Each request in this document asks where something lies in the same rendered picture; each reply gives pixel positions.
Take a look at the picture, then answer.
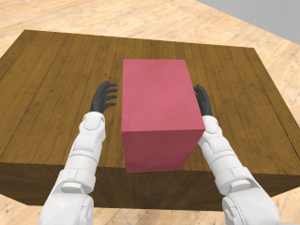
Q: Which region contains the left robot upper arm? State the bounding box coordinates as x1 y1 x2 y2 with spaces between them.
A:
39 192 94 225

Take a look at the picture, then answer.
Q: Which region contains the left robot hand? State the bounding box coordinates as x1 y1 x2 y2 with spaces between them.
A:
89 81 118 114

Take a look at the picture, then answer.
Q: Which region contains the left robot forearm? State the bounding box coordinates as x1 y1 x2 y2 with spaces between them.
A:
38 112 106 225

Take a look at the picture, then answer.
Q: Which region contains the right robot forearm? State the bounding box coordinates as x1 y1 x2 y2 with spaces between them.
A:
198 115 281 221

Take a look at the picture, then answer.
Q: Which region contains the right robot upper arm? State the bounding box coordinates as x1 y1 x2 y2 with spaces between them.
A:
222 187 299 225

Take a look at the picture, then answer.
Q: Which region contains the right robot hand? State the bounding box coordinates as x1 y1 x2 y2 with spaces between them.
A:
193 84 213 116

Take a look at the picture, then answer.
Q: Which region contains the pedestal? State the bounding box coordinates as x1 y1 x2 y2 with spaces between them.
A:
0 29 300 212

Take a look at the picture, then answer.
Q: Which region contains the carton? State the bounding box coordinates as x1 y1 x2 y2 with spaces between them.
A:
121 59 206 173

